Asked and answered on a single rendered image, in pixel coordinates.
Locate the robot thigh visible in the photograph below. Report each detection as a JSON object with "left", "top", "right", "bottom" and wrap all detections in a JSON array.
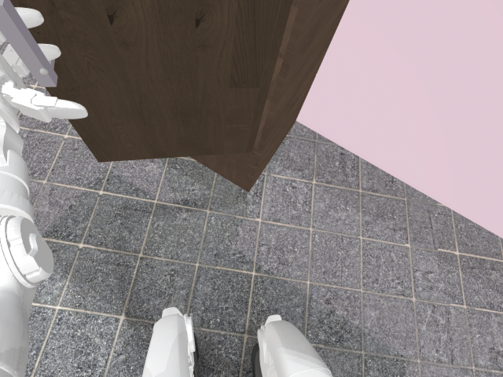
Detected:
[
  {"left": 142, "top": 313, "right": 196, "bottom": 377},
  {"left": 257, "top": 320, "right": 332, "bottom": 377}
]

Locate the handle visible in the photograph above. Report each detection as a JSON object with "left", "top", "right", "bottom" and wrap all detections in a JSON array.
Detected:
[{"left": 0, "top": 0, "right": 58, "bottom": 87}]

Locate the robot right thigh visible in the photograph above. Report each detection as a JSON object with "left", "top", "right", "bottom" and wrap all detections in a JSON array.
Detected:
[{"left": 257, "top": 320, "right": 332, "bottom": 377}]

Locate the robot left thigh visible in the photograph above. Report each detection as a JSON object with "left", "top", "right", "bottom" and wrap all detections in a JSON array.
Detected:
[{"left": 142, "top": 313, "right": 196, "bottom": 377}]

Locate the left robot forearm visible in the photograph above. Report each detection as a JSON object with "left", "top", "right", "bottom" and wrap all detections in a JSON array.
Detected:
[{"left": 0, "top": 102, "right": 35, "bottom": 224}]

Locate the left robot upper arm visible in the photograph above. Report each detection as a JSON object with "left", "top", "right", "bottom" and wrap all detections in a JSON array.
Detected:
[{"left": 0, "top": 215, "right": 54, "bottom": 377}]

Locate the cupboard door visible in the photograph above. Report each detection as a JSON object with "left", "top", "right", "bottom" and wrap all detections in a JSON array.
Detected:
[{"left": 10, "top": 0, "right": 293, "bottom": 163}]

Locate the robot left hand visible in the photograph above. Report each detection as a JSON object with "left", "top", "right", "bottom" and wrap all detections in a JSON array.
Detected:
[{"left": 0, "top": 7, "right": 88, "bottom": 123}]

